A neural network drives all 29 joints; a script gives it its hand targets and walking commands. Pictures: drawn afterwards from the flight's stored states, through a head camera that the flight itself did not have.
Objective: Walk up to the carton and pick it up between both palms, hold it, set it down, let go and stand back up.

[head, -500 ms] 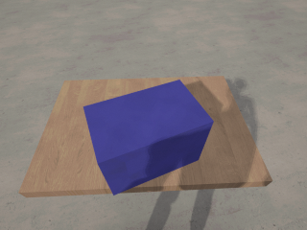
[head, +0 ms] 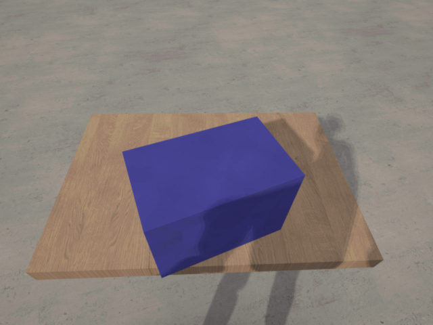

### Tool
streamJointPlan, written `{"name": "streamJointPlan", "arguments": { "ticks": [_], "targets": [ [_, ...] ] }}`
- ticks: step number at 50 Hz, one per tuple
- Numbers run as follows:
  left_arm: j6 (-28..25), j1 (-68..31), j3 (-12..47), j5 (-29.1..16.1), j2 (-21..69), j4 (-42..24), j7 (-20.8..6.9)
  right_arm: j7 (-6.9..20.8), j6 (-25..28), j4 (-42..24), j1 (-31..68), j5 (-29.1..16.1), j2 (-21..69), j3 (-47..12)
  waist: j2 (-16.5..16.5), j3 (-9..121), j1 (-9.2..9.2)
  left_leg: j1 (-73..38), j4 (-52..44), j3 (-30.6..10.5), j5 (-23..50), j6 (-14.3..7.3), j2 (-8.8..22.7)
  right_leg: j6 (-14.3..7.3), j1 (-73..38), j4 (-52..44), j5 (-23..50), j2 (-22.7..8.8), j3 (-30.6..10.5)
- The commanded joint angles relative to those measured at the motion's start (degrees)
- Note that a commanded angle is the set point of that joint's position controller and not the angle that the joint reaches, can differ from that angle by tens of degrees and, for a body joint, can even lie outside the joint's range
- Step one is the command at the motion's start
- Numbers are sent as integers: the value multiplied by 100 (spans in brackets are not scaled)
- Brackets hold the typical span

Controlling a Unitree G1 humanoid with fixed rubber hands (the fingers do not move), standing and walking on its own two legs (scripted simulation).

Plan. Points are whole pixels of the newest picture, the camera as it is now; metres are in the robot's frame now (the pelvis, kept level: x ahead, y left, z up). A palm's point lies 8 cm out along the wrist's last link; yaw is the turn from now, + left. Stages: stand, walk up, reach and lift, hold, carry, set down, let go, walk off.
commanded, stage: walk up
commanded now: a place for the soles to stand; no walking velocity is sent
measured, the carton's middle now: (210, 195) +0.41 +0.02 -0.03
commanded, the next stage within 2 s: reach and lift in 0.40 s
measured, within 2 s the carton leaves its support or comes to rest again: neither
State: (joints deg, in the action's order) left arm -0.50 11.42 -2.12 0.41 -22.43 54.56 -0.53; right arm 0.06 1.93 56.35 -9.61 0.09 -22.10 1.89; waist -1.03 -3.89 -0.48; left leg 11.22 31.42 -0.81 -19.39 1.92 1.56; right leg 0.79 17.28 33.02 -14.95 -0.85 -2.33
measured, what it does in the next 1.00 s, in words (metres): stands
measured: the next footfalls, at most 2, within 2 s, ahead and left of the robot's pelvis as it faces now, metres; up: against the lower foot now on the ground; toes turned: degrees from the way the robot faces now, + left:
none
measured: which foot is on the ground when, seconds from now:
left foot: down 0.00-1.00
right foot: down 0.00-1.00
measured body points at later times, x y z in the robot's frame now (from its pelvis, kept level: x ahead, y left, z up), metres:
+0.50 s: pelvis +0.00 +0.00 +0.00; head +0.03 +0.00 +0.45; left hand +0.09 +0.32 -0.12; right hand +0.10 -0.31 -0.12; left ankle -0.03 +0.14 -0.73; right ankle +0.03 -0.13 -0.73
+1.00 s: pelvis -0.02 +0.00 -0.01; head +0.01 +0.00 +0.44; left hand +0.17 +0.26 -0.08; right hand +0.14 -0.30 -0.10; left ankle -0.03 +0.14 -0.73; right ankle +0.03 -0.13 -0.73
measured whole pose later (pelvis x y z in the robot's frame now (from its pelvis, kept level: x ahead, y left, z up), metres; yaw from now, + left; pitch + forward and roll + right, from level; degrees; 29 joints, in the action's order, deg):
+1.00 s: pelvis -0.02 +0.00 -0.01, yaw -1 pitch -3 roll +0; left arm 23.0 6.9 -4.8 1.7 -15.1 21.6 3.2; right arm 8.4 9.7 48.8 -4.0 1.4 -22.1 2.0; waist -0.2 -7.8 -0.5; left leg 12.8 36.4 -0.8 -20.5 2.4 3.0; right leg 0.3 18.0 35.4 -14.4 0.7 -2.3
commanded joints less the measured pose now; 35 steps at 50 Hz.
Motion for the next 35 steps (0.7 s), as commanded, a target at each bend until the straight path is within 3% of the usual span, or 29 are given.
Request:
{"name": "streamJointPlan", "arguments": {
  "ticks": [1,3,5,8,10,13,18,20,21,23,24,25,26,28,32,34,35],
  "targets": [
    [-132,-298,-224,58,-1204,-300,4,-53,97,-279,-36,122,-1263,227,145,755,12,-74,-493,-325,229,-607,441,-533,-332,-495,268,-431,-561],
    [-141,-306,-212,62,-1168,-330,-9,-35,93,-270,-17,124,-1237,218,236,761,32,-9,-504,-316,81,-603,380,-535,-325,-574,91,-454,-582],
    [-159,-333,-222,72,-1192,-325,-14,-30,101,-291,-46,128,-1222,198,22,796,2,38,-452,-284,119,-592,332,-539,-402,-663,90,-488,-649],
    [-163,-360,-223,54,-1199,-371,-5,-32,109,-274,-70,112,-1182,184,80,842,-10,-110,-544,-278,363,-555,350,-542,-373,-632,438,-526,-611],
    [-166,-313,-218,44,-1159,-368,-9,-36,123,-295,-30,114,-1254,195,295,973,11,-280,-589,-401,748,-581,493,-496,-431,-412,928,-460,-461],
    [-176,-272,-211,38,-1132,-338,-1,-44,119,-305,-67,100,-1248,210,206,1010,15,-327,-489,-444,953,-610,531,-485,-458,-347,1098,-392,-403],
    [-174,-280,-226,42,-1180,-362,-4,-48,102,-310,-76,101,-1213,209,139,998,-23,-198,-402,-186,609,-530,364,-574,-480,-455,918,-529,-567],
    [-163,-329,-205,38,-1163,-373,0,-49,100,-294,-67,109,-1284,221,204,870,8,-128,-506,-356,445,-608,440,-518,-350,-390,716,-434,-484],
    [1076,-2339,-535,104,-1105,-1538,257,161,929,-309,1943,862,-329,635,239,-10,-236,1654,-131,418,-233,-38,-149,-333,85,117,-477,82,777],
    [1969,-2397,-404,93,-827,-2170,368,421,965,-208,1700,893,-923,882,471,-434,-304,2028,-138,482,-839,-160,177,-273,-310,508,-676,185,785],
    [2176,-2373,-376,106,-791,-2390,357,447,919,-235,1624,856,-967,900,367,-329,-343,2037,-22,521,-828,-190,232,-296,-436,562,-567,168,765],
    [2312,-2275,-354,134,-793,-2712,336,449,903,-386,1512,795,-980,907,209,-65,-391,1718,109,515,-686,-189,211,-333,-485,514,-403,152,745],
    [2431,-2142,-337,139,-744,-3012,322,445,862,-535,1375,684,-1001,902,298,223,-369,1467,135,584,-472,-146,208,-337,-519,465,-175,151,754],
    [2675,-1823,-330,106,-729,-3231,289,421,813,-789,1184,499,-1045,956,143,697,-315,660,317,556,343,-53,127,-367,-470,278,502,164,807],
    [2802,-934,-594,394,-524,-3132,187,471,823,-824,735,155,-1184,796,130,1048,-159,-180,378,353,1985,-53,28,-395,-894,-33,1663,369,851],
    [2773,-639,-721,519,-460,-3166,143,488,817,-916,579,48,-1316,792,66,1184,-116,-384,269,286,2355,-86,0,-346,-1249,-174,1983,404,798],
    [2753,-602,-829,575,-430,-3207,157,503,819,-998,583,-31,-1329,715,62,1234,-8,-307,226,318,2426,-104,-55,-306,-1438,-204,2200,375,727]
  ]
}}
